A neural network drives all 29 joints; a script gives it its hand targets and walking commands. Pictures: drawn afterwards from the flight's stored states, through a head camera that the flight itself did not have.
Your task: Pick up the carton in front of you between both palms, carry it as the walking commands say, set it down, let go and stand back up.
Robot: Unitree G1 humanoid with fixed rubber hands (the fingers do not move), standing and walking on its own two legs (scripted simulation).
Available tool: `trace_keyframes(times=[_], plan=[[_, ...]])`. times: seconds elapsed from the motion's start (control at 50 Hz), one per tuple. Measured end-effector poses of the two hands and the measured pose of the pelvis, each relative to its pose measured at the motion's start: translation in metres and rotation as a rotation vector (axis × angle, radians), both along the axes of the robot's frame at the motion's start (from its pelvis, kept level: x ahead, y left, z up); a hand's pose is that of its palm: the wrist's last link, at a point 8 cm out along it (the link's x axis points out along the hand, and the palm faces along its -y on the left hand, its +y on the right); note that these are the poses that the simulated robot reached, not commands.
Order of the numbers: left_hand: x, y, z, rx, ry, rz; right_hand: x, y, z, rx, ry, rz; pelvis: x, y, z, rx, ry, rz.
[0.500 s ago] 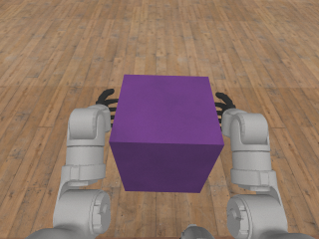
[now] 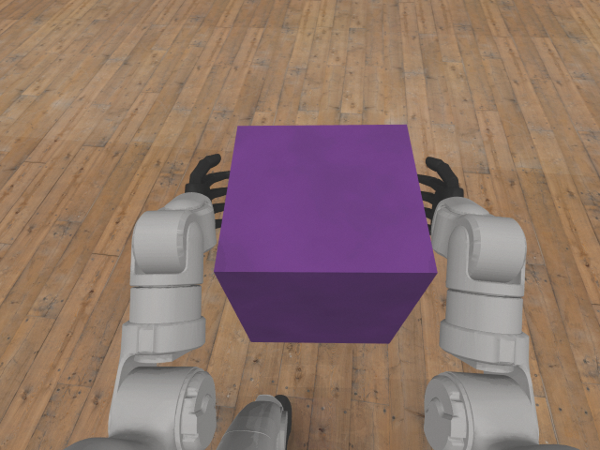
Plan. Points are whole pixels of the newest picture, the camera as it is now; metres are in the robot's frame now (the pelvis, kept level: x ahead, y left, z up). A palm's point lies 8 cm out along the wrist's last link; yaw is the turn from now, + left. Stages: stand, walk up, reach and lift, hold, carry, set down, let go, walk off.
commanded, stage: carry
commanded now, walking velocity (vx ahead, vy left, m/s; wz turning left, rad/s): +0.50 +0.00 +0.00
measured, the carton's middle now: (320, 245) +0.36 +0.03 +0.05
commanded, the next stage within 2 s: none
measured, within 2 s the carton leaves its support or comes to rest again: neither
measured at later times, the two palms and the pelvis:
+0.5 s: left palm (268, 113) +0.70 +0.16 +0.01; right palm (417, 125) +0.68 -0.14 +0.01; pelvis +0.33 +0.03 -0.06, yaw +1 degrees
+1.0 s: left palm (268, 30) +0.94 +0.19 +0.05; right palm (396, 34) +0.96 -0.11 +0.05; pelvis +0.67 +0.03 -0.05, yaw +3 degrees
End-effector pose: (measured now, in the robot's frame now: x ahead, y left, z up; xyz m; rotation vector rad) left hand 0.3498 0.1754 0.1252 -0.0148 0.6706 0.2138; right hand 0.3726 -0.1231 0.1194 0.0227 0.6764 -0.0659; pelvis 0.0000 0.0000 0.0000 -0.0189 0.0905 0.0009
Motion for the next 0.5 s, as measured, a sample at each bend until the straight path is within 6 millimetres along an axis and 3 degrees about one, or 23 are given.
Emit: trace_keyframes(times=[0.12,0.18,0.24,0.32,0.42,0.5], plan=[[0.101,0.022,-0.036,-0.016,-0.025,-0.034,0.094,0.021,-0.026,-0.047,-0.027,-0.012,0.106,0.020,-0.055,-0.041,-0.042,-0.014],[0.148,0.021,-0.070,-0.031,0.029,-0.069,0.131,0.020,-0.055,-0.088,0.026,-0.026,0.140,0.025,-0.073,-0.001,-0.035,0.003],[0.181,0.013,-0.097,-0.026,0.121,-0.105,0.153,0.012,-0.086,-0.090,0.119,-0.052,0.171,0.032,-0.074,0.006,-0.024,0.006],[0.228,0.002,-0.116,-0.029,0.167,-0.133,0.188,0.001,-0.107,-0.076,0.167,-0.091,0.212,0.037,-0.069,0.004,-0.007,0.004],[0.291,-0.009,-0.122,-0.048,0.144,-0.127,0.245,-0.009,-0.114,-0.052,0.144,-0.126,0.274,0.036,-0.064,0.002,0.010,0.007],[0.346,-0.017,-0.118,-0.050,0.094,-0.114,0.305,-0.018,-0.110,-0.037,0.094,-0.128,0.334,0.028,-0.064,0.004,0.017,0.011]])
